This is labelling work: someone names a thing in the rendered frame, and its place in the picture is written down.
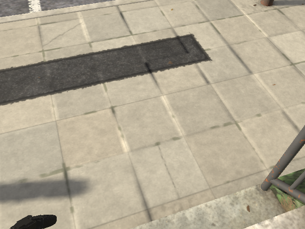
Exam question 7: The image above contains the robot left hand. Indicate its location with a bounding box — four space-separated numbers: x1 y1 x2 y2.
10 215 57 229

